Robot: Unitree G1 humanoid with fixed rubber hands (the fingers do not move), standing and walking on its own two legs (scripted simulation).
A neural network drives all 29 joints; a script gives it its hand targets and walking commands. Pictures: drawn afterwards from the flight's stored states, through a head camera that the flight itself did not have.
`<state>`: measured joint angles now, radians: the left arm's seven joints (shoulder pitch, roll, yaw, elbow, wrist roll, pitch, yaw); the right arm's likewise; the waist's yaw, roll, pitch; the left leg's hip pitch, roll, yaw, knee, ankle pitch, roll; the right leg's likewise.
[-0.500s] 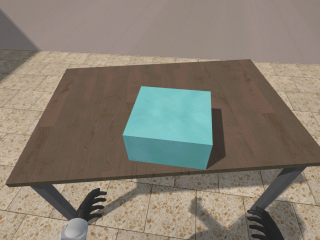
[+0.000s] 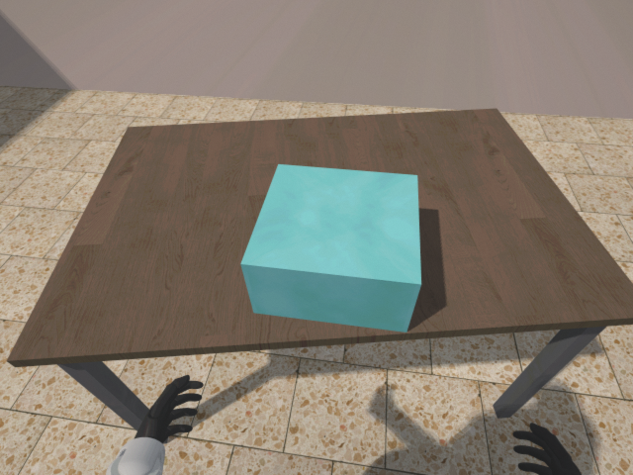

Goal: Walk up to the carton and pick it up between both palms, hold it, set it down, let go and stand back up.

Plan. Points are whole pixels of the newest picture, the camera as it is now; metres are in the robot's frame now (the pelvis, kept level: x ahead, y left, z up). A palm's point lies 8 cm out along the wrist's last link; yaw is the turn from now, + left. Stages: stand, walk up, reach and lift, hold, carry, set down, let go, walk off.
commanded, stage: stand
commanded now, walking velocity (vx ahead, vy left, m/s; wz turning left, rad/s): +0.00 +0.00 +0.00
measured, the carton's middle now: (337, 242) +0.52 +0.00 -0.06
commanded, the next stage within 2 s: none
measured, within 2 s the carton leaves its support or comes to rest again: neither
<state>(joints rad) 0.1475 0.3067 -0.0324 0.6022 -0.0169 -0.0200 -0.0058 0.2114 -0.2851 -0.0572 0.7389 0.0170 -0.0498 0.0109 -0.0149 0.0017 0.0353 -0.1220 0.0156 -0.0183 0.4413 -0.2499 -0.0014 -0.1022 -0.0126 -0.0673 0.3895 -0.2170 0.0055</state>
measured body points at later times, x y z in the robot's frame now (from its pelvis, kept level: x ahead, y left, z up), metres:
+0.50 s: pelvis -0.01 +0.00 +0.00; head -0.02 +0.00 +0.45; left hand +0.18 +0.26 -0.07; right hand +0.13 -0.28 -0.09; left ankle +0.00 +0.12 -0.74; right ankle +0.00 -0.12 -0.74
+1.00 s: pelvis -0.01 +0.00 +0.00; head -0.03 +0.00 +0.45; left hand +0.17 +0.26 -0.08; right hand +0.12 -0.28 -0.09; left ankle +0.00 +0.12 -0.74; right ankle +0.00 -0.12 -0.74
